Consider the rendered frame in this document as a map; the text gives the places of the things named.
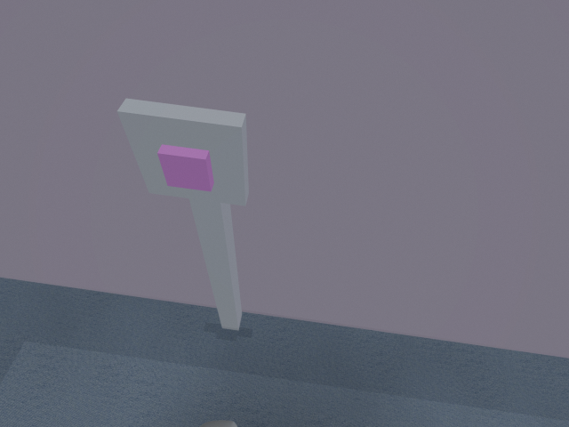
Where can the panel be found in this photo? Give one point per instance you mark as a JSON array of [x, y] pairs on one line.
[[148, 125]]

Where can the button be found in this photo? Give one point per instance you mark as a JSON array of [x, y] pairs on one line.
[[186, 168]]

